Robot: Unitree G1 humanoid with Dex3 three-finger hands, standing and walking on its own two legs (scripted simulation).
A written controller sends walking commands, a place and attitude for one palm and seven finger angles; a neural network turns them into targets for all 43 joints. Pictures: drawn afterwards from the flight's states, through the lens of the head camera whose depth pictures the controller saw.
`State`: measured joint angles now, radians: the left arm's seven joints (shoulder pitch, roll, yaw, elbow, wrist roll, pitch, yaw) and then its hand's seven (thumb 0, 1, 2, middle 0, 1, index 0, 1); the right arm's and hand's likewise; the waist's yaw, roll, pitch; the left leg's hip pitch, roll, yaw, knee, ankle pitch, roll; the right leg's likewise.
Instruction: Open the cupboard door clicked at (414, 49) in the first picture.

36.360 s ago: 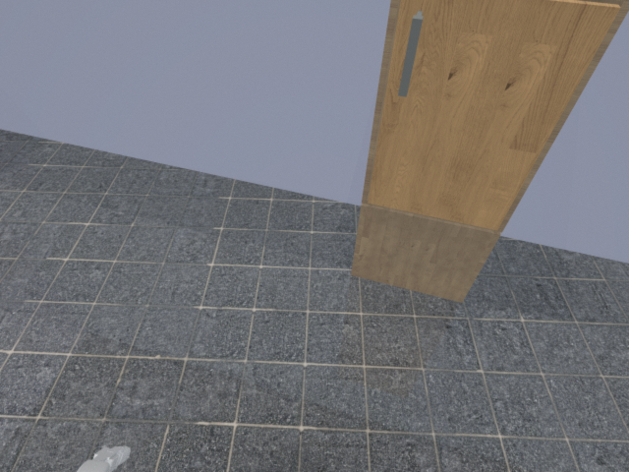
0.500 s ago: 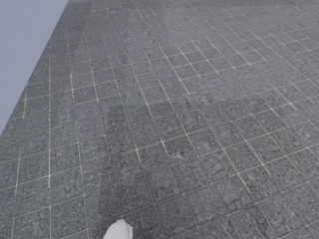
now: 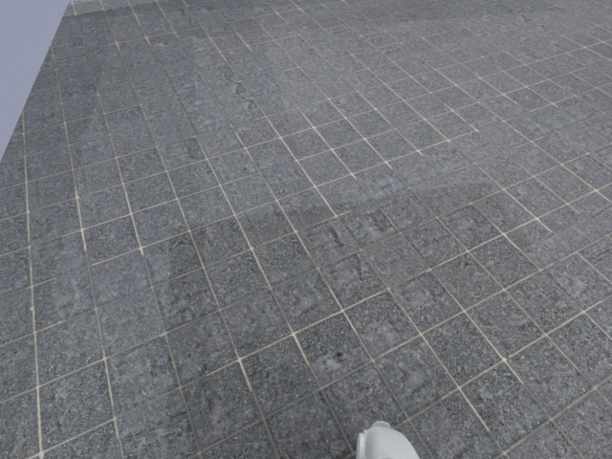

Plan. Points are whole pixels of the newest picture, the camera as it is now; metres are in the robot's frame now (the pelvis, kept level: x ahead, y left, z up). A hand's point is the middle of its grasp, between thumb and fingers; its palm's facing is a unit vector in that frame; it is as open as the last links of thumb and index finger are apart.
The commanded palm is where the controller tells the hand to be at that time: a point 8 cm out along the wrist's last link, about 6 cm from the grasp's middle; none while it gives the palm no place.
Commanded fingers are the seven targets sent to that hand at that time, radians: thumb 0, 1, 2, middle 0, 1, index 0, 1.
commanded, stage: turn to face it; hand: left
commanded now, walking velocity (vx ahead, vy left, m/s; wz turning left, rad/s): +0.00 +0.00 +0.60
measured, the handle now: out of the picture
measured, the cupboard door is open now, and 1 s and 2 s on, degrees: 43 43 43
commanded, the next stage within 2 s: none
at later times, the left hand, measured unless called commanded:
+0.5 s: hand (194, 416) +0.20 +0.20 -0.20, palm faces +0.25 -0.96 -0.12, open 7.3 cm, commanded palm none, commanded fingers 0.00 0.90 0.90 -0.20 -0.30 -0.20 -0.30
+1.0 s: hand (192, 437) +0.17 +0.18 -0.16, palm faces +0.50 -0.81 -0.31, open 7.4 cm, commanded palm none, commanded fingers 0.00 0.90 0.90 -0.20 -0.30 -0.20 -0.30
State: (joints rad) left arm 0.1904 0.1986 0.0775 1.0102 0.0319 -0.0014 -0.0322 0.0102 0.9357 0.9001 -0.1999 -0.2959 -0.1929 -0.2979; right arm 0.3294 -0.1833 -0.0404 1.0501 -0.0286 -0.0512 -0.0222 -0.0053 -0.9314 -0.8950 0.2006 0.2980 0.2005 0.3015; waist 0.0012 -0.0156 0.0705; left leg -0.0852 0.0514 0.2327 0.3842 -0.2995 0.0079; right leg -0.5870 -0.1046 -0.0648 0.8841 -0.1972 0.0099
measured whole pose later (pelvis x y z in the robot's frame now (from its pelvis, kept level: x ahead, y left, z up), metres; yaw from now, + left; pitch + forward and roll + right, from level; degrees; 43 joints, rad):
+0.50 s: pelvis +0.13 +0.01 -0.02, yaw +15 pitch +2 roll -2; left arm 0.12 0.18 0.06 0.96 0.02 0.01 0.01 -0.02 0.92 0.90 -0.21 -0.30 -0.20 -0.30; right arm 0.22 -0.18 -0.05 0.96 -0.03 0.02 0.01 0.00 -0.91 -0.90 0.20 0.30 0.20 0.30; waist -0.05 -0.05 0.04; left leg -0.41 0.06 0.11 0.70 -0.31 0.02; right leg -0.34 -0.17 -0.26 0.79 -0.49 0.06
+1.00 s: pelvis +0.20 -0.04 -0.01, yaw +33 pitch +1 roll +2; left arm 0.17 0.20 0.04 0.90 0.02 0.01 0.02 0.00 0.91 0.90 -0.20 -0.30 -0.20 -0.30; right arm 0.16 -0.27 -0.09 0.95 -0.02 0.08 0.01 0.00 -0.90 -0.90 0.20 0.30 0.20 0.30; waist -0.02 0.05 0.10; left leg -0.50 -0.03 -0.04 1.10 -0.48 -0.04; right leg -0.29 -0.06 -0.10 0.58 -0.31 -0.02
